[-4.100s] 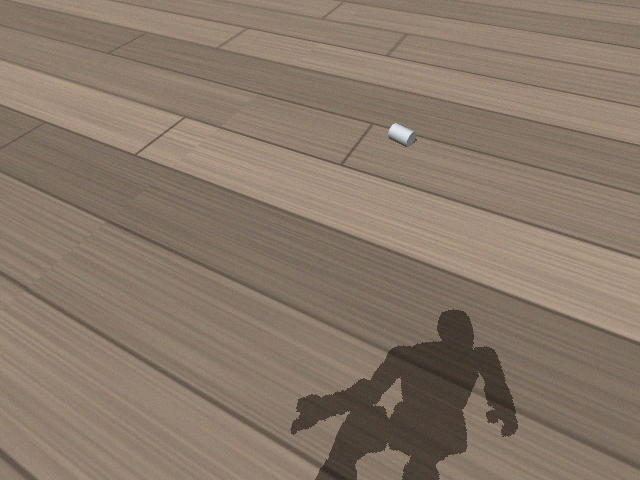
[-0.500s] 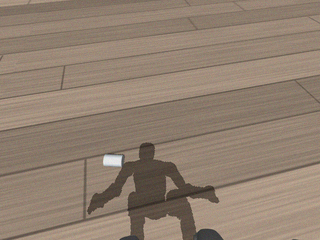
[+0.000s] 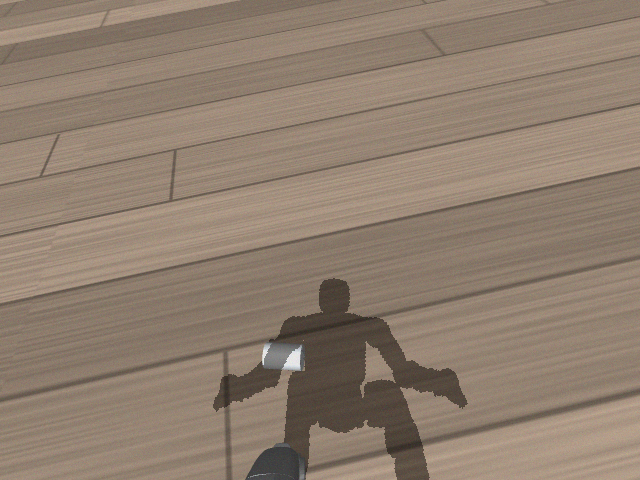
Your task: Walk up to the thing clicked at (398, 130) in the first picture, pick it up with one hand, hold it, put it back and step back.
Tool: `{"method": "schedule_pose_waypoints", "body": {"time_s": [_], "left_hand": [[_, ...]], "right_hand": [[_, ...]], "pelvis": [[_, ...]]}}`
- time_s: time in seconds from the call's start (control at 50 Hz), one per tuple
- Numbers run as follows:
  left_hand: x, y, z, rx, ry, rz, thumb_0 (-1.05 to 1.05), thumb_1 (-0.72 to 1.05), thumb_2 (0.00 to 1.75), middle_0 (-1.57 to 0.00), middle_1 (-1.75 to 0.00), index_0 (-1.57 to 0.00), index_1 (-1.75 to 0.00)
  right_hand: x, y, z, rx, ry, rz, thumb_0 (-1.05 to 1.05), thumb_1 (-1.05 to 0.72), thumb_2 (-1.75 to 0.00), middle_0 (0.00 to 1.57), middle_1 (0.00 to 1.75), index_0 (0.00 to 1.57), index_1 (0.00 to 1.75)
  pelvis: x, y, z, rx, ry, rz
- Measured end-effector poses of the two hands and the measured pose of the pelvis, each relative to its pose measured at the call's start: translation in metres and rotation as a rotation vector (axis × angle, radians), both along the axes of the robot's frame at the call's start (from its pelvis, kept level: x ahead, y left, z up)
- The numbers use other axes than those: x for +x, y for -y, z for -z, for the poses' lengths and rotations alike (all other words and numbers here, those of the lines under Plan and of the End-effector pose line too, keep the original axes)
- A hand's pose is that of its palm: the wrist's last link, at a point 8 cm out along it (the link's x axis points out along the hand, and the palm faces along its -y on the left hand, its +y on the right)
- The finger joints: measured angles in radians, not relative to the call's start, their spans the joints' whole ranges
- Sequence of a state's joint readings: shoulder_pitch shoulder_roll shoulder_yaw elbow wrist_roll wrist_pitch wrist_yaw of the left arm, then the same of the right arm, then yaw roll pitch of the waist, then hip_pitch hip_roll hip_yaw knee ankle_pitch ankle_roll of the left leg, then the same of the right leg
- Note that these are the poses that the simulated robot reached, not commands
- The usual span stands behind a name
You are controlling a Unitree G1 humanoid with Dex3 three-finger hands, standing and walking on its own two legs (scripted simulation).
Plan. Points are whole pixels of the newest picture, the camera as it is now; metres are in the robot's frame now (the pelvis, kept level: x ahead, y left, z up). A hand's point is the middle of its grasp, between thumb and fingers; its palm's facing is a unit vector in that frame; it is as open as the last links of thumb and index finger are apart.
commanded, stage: walk up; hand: left
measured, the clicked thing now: (284, 356) +0.56 +0.25 -0.71
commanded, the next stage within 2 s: none
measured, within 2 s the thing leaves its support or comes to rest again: neither
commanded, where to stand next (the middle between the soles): +0.19 +0.05 m, yaw -2 degrees
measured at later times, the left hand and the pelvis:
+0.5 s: hand (148, 411) +0.24 +0.34 -0.15, palm faces -0.09 -0.92 -0.38, open 7.4 cm; pelvis +0.11 +0.08 -0.02, yaw -2 degrees
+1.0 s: hand (143, 419) +0.22 +0.33 -0.13, palm faces -0.05 -0.94 -0.34, open 7.4 cm; pelvis +0.12 +0.08 +0.02, yaw -2 degrees
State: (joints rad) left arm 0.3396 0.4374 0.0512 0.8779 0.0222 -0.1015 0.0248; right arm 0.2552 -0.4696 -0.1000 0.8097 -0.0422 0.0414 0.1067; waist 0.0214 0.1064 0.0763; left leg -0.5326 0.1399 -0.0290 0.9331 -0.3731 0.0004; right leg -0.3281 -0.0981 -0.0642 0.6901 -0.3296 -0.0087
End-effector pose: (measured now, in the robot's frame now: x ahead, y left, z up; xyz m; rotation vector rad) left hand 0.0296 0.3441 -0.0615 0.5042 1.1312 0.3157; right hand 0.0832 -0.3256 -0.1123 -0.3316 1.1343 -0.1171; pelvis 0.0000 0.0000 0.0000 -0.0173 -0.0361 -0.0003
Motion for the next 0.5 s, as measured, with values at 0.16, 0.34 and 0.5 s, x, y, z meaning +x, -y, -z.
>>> {"method": "schedule_pose_waypoints", "body": {"time_s": [0.16, 0.34, 0.5], "left_hand": [[0.053, -0.074, 0.035, -0.001, -0.066, -0.006, 0.01, 0.90, 0.90, -0.21, -0.30, -0.20, -0.31], [0.150, -0.059, 0.040, -0.116, -0.010, 0.072, 0.01, 0.91, 0.90, -0.21, -0.30, -0.20, -0.30], [0.205, -0.035, 0.054, -0.178, 0.034, 0.101, 0.01, 0.91, 0.90, -0.21, -0.30, -0.20, -0.30]], "right_hand": [[0.034, -0.043, -0.007, -0.092, 0.059, 0.053, 0.01, -0.90, -0.90, 0.20, 0.30, 0.20, 0.30], [0.022, -0.077, -0.005, -0.084, -0.100, 0.100, 0.01, -0.90, -0.90, 0.21, 0.30, 0.20, 0.30], [0.063, -0.092, 0.015, -0.071, -0.084, 0.122, 0.01, -0.90, -0.90, 0.21, 0.30, 0.20, 0.30]], "pelvis": [[0.049, -0.062, 0.020, 0.023, -0.004, 0.018], [0.094, -0.076, 0.007, 0.022, -0.006, 0.022], [0.113, -0.082, 0.015, 0.022, -0.001, 0.029]]}}
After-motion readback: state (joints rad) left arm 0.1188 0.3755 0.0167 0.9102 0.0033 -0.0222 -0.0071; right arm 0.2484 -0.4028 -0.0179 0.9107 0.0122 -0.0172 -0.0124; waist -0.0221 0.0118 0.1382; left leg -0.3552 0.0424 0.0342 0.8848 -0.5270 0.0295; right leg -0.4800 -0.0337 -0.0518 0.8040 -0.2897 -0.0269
